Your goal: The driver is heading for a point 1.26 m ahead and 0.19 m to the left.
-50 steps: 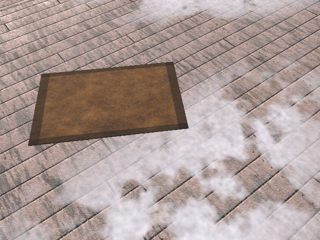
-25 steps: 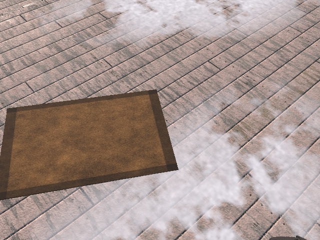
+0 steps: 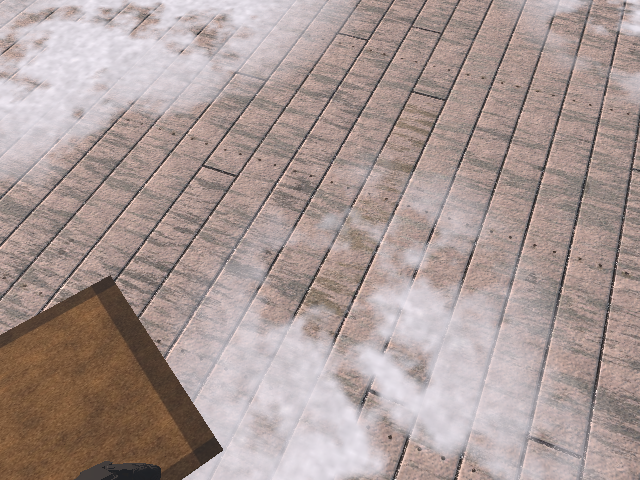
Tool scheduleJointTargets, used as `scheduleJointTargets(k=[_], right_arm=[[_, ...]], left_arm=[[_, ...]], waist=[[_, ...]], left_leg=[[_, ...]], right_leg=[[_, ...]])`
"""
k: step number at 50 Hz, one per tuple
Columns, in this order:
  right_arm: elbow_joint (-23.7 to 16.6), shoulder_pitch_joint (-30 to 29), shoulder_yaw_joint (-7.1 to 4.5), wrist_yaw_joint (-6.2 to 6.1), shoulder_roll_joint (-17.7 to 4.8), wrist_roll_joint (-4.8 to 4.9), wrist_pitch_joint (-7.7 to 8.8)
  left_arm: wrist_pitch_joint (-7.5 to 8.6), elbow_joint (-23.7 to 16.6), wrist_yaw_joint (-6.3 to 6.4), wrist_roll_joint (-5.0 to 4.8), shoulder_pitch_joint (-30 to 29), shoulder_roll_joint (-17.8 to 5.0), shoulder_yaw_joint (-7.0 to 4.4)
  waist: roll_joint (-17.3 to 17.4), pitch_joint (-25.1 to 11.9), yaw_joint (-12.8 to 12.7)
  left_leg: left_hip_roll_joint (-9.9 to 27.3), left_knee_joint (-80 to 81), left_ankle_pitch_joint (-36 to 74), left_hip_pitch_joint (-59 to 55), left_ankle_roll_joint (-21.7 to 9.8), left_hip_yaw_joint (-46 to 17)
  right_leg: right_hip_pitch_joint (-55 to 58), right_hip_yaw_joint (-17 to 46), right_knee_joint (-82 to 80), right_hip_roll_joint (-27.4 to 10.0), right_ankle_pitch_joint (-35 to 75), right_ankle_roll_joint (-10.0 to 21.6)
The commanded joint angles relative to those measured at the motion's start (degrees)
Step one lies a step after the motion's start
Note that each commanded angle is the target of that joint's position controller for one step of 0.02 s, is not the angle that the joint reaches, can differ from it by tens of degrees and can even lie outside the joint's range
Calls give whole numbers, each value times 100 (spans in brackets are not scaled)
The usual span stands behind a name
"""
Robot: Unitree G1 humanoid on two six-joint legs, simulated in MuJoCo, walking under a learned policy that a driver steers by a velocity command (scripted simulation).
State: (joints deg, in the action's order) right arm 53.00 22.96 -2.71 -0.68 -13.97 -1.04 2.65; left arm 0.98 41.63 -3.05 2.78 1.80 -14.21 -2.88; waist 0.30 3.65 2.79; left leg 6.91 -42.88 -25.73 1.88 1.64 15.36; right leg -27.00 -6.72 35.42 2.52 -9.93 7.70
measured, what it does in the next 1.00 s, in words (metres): walks ahead: left foot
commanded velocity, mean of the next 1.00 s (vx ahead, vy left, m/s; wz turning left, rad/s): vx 0.50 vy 0.00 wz -0.02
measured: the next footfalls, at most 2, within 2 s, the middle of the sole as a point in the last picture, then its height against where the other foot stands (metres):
left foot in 0.54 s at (289, 466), level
right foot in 1.08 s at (374, 338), level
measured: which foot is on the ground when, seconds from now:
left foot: up 0.00-0.52, down 0.54-1.00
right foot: down 0.00-0.56, up 0.58-1.00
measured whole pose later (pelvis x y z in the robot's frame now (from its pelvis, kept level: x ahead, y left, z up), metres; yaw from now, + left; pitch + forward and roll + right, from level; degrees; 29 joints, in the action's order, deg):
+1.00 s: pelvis +0.53 +0.00 +0.03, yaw +2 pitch +1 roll +1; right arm 56.1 26.2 -2.8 0.3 -12.2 -0.7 3.7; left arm 2.4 46.0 -1.3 1.4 1.2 -13.1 -0.5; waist -2.2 2.4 5.3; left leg -5.6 -15.3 -16.2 0.1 -3.9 -2.8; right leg -32.2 0.7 34.7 -3.6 -3.3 -1.7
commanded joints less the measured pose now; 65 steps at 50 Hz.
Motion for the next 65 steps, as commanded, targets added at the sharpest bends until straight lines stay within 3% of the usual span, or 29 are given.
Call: scheduleJointTargets(k=[1,3,4,5,6,8,9,11,19,23,26,27,28,29,30,32,35,38,41,49,51,53,54,55,56,57,59,61,65], right_arm=[[-906,-481,-147,86,-845,-12,142],[-822,-600,-78,93,-622,83,244],[-740,-513,-72,109,-544,-1,163],[-647,-136,-48,119,-515,-87,54],[-596,-131,-63,124,-553,-138,-37],[-587,-251,-71,180,-492,-136,-121],[-583,-449,-94,206,-496,-124,-167],[-779,-875,-62,226,-431,-109,-166],[-1154,-2283,8,265,-326,-58,-98],[-1297,-2478,25,264,-369,-42,-28],[-864,-1126,-104,131,-633,-32,54],[-572,-133,-184,58,-808,-103,113],[-454,667,-355,-19,-1464,-269,139],[-397,632,-382,57,-1489,-144,76],[-476,-58,-311,104,-1181,12,49],[-529,-794,-131,137,-552,14,88],[-261,-641,-62,132,-416,47,211],[-75,-316,-123,132,-649,100,270],[18,-71,-136,126,-640,111,233],[75,471,-222,54,-800,18,145],[-20,240,-273,17,-909,-6,122],[-110,-5,-294,48,-930,36,138],[-299,-82,-232,82,-673,109,171],[-516,473,-115,77,-76,299,157],[-387,526,-204,29,-604,132,68],[-352,222,-244,57,-698,52,28],[-413,-207,-230,153,-502,-31,-16],[-465,-189,-216,257,-418,-93,-168],[-771,-877,-183,374,-345,-102,-277]], left_arm=[[-68,129,229,-136,2095,-1556,-492],[16,335,283,-179,1657,-902,-294],[58,344,295,-217,1309,-716,-227],[123,310,295,-225,1207,-660,-189],[204,373,262,-237,1271,-542,-146],[300,505,248,-262,1435,-667,-169],[312,557,257,-256,1480,-633,-153],[338,701,251,-281,1863,-786,-178],[361,1070,320,-222,2534,-653,-77],[350,1255,405,-152,2651,-774,-65],[354,1274,428,-109,2309,-946,-92],[354,1256,417,-147,2226,-931,-73],[385,1057,357,-314,2652,-462,56],[386,1119,335,-346,2895,-479,22],[353,1060,353,-187,2394,-775,-57],[368,936,275,-181,1903,-585,-21],[191,965,189,-19,2018,-373,29],[149,749,147,-16,1495,-306,61],[151,473,149,-59,675,-317,87],[237,-49,202,-166,-543,-369,130],[304,-28,225,-178,-225,-505,86],[421,311,314,-131,957,-741,-34],[493,413,403,18,1874,-1165,-151],[417,371,431,102,2089,-1734,-294],[313,335,413,12,1776,-1345,-251],[301,227,393,-36,1350,-807,-118],[371,285,376,-59,1179,-440,-18],[451,404,394,-124,1230,-479,-35],[571,560,361,-184,1511,-569,-93]], waist=[[-462,-1921,-1024],[95,-613,-557],[141,-532,-281],[-222,-594,-127],[-206,-528,-101],[-88,-420,-73],[-13,-308,-114],[-285,-95,-247],[-317,168,-655],[-390,255,-582],[-489,-463,64],[-291,-1010,524],[685,-1889,501],[1350,-2341,348],[448,-1353,121],[44,-294,-174],[318,-131,-460],[273,-16,-448],[227,137,-261],[439,-62,118],[491,-149,-105],[197,-675,-646],[-418,-1438,-991],[-1728,-2073,-758],[-1230,-1800,-582],[-536,-1007,-475],[-404,-367,-389],[-756,-387,-228],[-549,-266,-221]], left_leg=[[-489,-3957,-211,4054,-117,-1464],[4,-3102,663,3711,-248,-1572],[119,-2643,770,3342,-264,-1621],[133,-2496,828,2905,-219,-1601],[132,-2416,816,2757,-196,-1589],[106,-2052,1019,2856,-128,-1512],[77,-1980,1319,3132,-137,-1447],[158,-1470,1696,3493,-77,-1450],[-205,266,2610,3820,-190,-1186],[-436,840,2145,3533,-503,-1118],[-980,1312,1581,1656,-845,-950],[-754,1606,1853,251,-1033,-1182],[862,1615,1324,-1671,-1590,-3266],[1784,2549,1246,-2144,-2164,-5643],[1486,2694,687,-1301,-1978,-5038],[1018,3148,978,210,-1639,-3644],[524,3424,2024,948,-1471,-2882],[380,3613,2400,950,-1595,-2621],[159,3681,2452,808,-1521,-2493],[250,2815,3615,-87,-1370,-2866],[305,2488,3806,-20,-1223,-3033],[-56,1236,4120,418,-1004,-2852],[-492,-262,3126,1164,-857,-2492],[-1360,-1837,-237,2975,-655,-1821],[-995,-2579,-496,3506,-738,-1942],[-709,-2706,36,3583,-751,-2014],[-392,-2350,631,3334,-643,-1964],[-304,-2286,820,3155,-504,-1846],[-185,-2027,1411,3722,-366,-1764]], right_leg=[[4511,4505,-1951,-2324,-274,1419],[2963,2792,-1878,-1854,1758,962],[2568,2251,-2053,-1453,1605,645],[2200,2095,-2185,-1480,1941,700],[2052,1973,-2236,-1374,2374,679],[1958,1748,-2494,-1220,2029,687],[2070,1555,-2570,-985,1894,449],[2176,1598,-2671,-1199,2389,463],[3053,1277,-2670,-1122,2645,286],[3554,1285,-2355,-1410,3627,338],[3468,1049,-844,-1260,5454,90],[2804,871,380,-1054,4740,-10],[1047,603,2455,-472,2294,-224],[-272,784,3956,517,-1983,-293],[-759,1285,4267,46,-1606,-194],[-602,1134,3582,-442,-888,-188],[-50,915,2982,-676,-623,-398],[-459,715,2296,-832,-210,-679],[-765,590,1260,-829,382,-922],[-587,668,-132,-488,652,-938],[38,730,-476,-398,257,-815],[1751,694,-1085,-288,183,-586],[3083,1707,-1293,-1331,-577,-292],[4453,3996,-1819,-2807,-1310,249],[3969,4601,-2056,-2840,-1927,413],[3242,3770,-2120,-2562,-1909,300],[2370,2301,-2304,-2023,-261,29],[2070,1716,-2498,-1850,224,17],[2235,934,-2690,-1869,1023,115]])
